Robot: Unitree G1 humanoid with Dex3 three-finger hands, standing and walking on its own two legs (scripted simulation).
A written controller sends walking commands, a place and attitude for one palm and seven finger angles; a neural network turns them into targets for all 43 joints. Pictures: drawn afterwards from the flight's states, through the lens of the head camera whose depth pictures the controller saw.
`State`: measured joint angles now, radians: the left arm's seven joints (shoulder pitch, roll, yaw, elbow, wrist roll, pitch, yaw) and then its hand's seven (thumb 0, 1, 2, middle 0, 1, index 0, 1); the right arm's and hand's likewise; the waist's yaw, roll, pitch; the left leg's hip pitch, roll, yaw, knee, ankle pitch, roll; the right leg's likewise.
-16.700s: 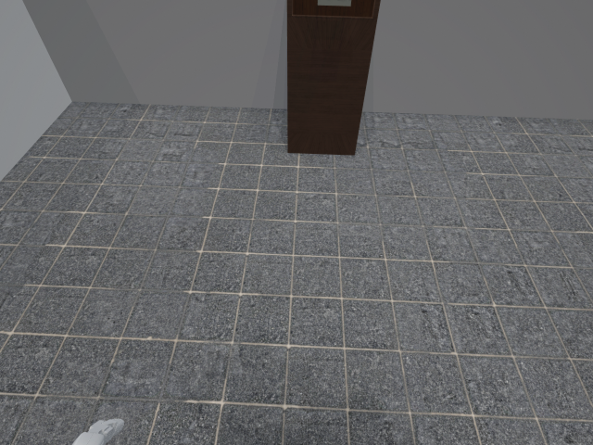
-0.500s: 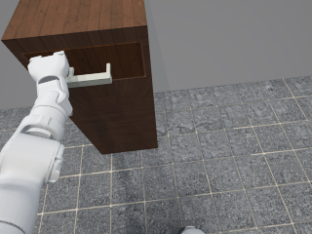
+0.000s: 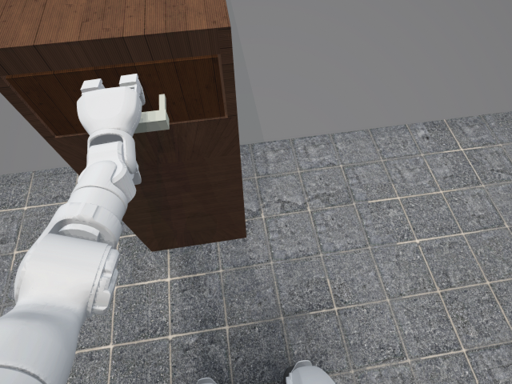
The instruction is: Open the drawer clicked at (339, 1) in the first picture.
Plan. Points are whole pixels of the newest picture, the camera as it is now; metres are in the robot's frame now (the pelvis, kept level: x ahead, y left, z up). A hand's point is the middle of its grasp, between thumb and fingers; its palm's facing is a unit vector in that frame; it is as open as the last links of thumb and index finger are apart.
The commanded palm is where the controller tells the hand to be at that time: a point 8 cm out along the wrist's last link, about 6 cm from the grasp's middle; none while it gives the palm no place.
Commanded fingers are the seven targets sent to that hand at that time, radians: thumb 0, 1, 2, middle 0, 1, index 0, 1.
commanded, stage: lower the fingers behind the handle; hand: left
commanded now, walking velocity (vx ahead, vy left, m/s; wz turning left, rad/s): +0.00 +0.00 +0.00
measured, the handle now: (129, 113) +0.57 +0.17 +0.04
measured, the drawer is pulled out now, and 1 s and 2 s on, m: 0.00 0.00 0.00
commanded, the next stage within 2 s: close the thumb around the handle in 0.86 s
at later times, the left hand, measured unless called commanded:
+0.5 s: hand (125, 145) +0.52 +0.18 +0.02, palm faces +0.03 +0.01 -1.00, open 13.8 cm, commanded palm +0.50 +0.19 +0.07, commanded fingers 0.00 -0.50 0.30 -0.30 -1.20 -0.30 -1.20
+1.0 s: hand (125, 143) +0.52 +0.18 +0.02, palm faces -0.02 -0.01 -1.00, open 13.8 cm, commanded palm +0.50 +0.18 +0.07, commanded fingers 0.00 -0.33 0.37 -0.31 -1.22 -0.31 -1.22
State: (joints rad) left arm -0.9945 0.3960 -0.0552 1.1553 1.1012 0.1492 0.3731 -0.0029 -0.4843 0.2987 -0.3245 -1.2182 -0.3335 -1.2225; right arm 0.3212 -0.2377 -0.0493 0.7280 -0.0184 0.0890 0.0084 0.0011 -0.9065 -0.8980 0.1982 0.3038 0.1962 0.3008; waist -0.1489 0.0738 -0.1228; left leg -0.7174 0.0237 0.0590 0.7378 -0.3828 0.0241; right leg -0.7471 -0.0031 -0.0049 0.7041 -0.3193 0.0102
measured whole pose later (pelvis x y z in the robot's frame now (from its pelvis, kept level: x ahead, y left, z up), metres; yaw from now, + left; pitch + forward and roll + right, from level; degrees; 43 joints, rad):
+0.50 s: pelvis -0.01 +0.00 -0.01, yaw +1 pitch +24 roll -2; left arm -1.01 0.43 -0.07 1.19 1.13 0.03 0.44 0.00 -0.49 0.30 -0.34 -1.21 -0.31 -1.20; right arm 0.37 -0.28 -0.08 0.76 -0.04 0.04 0.01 0.00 -0.91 -0.90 0.20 0.30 0.20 0.30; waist -0.16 0.05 -0.14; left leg -0.85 0.02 0.03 0.85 -0.41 0.02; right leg -0.86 -0.01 -0.03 0.79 -0.35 0.01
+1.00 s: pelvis +0.00 +0.00 -0.01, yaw +0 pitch +23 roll -2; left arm -0.99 0.45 -0.06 1.18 1.11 0.00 0.37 0.00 -0.48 0.30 -0.32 -1.20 -0.32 -1.20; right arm 0.39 -0.26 -0.05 0.74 -0.03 0.05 -0.01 0.00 -0.90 -0.90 0.20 0.30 0.20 0.30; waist -0.16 0.07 -0.14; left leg -0.82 0.03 0.04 0.84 -0.42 0.03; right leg -0.84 0.00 -0.02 0.78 -0.35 0.01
